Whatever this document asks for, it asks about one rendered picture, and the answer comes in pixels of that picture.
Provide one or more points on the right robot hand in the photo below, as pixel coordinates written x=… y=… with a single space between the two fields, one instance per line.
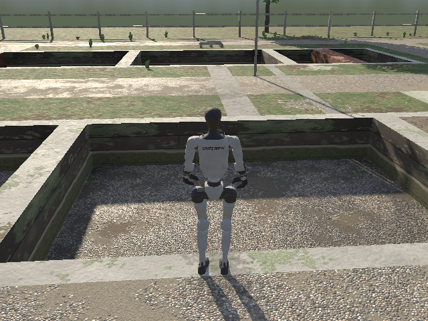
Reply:
x=244 y=183

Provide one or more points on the left robot forearm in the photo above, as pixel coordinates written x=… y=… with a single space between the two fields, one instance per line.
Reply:
x=185 y=173

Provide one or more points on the robot right thigh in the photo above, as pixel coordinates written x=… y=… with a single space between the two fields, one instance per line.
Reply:
x=229 y=199

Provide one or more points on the right robot forearm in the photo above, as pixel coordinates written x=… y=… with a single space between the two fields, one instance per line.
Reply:
x=243 y=174

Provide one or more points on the robot right upper arm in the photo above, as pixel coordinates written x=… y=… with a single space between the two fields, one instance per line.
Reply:
x=234 y=142

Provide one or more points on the robot left upper arm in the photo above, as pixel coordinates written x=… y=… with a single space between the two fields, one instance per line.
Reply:
x=192 y=143

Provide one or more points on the left robot hand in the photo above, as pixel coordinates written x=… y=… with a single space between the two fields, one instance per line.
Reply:
x=191 y=177

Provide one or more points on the robot right foot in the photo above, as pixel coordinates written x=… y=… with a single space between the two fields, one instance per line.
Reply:
x=224 y=268

